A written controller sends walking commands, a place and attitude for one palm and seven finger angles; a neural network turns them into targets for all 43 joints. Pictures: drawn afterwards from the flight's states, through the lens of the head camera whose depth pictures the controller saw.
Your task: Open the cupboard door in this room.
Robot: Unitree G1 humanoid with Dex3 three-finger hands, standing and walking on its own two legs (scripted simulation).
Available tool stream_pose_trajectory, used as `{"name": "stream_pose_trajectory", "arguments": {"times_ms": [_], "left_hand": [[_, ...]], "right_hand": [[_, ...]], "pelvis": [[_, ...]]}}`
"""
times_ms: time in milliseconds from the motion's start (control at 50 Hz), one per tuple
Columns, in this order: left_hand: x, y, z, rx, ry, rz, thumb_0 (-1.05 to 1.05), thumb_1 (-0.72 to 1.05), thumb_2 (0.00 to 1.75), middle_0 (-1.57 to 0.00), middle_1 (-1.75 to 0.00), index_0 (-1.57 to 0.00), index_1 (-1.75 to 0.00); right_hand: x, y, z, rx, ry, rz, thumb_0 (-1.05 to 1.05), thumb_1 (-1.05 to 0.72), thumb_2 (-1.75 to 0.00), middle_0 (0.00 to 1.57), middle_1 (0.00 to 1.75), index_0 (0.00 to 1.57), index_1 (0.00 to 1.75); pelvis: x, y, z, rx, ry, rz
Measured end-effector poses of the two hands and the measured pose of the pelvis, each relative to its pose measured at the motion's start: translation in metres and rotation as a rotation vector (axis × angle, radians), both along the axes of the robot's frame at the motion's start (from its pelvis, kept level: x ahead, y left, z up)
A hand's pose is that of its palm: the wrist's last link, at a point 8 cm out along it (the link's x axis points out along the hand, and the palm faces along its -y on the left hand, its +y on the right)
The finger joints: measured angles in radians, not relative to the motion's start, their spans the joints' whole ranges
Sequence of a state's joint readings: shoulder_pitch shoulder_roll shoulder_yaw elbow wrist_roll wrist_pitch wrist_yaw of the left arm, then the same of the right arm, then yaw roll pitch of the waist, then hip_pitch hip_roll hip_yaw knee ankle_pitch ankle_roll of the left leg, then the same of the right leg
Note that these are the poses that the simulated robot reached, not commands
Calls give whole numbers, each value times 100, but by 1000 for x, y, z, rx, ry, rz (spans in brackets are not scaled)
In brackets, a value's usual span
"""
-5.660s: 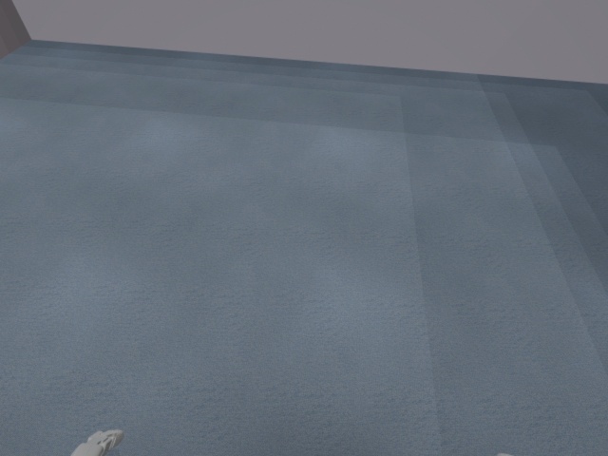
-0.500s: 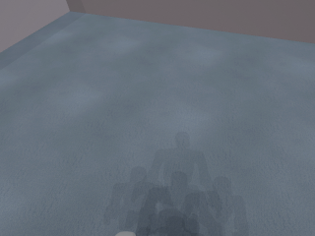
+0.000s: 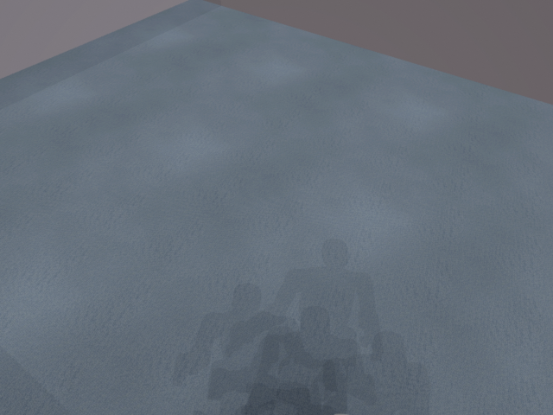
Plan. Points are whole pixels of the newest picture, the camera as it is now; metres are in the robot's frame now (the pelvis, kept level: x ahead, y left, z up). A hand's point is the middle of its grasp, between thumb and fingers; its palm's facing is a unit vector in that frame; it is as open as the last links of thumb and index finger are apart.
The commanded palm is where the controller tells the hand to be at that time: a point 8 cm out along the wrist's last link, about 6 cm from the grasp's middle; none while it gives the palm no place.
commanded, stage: turn or walk to find it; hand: left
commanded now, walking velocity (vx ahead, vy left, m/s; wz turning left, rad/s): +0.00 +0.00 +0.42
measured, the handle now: out of the picture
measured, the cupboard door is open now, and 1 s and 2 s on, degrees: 0 0 0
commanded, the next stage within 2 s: none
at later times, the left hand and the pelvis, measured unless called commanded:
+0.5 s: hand out of the picture -0.01 +0.15 -0.15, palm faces +0.26 -0.93 -0.27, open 7.3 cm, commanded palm none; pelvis -0.03 -0.05 +0.00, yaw +14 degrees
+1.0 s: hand out of the picture -0.09 +0.21 -0.17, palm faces +0.46 -0.85 -0.25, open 7.4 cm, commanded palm none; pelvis -0.07 -0.01 +0.00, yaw +25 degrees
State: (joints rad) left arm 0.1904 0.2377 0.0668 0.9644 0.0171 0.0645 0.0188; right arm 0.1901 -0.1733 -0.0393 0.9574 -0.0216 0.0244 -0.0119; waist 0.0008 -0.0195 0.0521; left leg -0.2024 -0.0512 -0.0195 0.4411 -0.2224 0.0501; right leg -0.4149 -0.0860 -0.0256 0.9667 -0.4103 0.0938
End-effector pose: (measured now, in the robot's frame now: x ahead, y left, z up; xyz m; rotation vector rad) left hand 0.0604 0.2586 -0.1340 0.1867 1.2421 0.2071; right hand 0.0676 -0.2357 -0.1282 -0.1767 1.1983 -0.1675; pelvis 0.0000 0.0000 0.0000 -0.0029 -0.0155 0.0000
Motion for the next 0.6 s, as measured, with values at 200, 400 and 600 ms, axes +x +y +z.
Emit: {"name": "stream_pose_trajectory", "arguments": {"times_ms": [200,400,600], "left_hand": [[9,-45,17,49,-118,-1,0,91,90,-20,-30,-20,-30],[-53,-69,24,37,-72,133,0,90,90,-21,-30,-20,-30],[-141,-51,0,3,47,294,0,91,90,-21,-30,-21,-30]], "right_hand": [[-47,-40,-35,55,138,-1,1,-90,-89,20,30,20,30],[-40,-69,-26,31,188,96,1,-91,-89,20,30,20,30],[16,-34,-15,-20,117,269,1,-91,-89,20,30,19,30]], "pelvis": [[-16,-36,-9,20,11,88],[-25,-54,2,48,-5,204],[-39,-37,-4,32,5,297]]}}
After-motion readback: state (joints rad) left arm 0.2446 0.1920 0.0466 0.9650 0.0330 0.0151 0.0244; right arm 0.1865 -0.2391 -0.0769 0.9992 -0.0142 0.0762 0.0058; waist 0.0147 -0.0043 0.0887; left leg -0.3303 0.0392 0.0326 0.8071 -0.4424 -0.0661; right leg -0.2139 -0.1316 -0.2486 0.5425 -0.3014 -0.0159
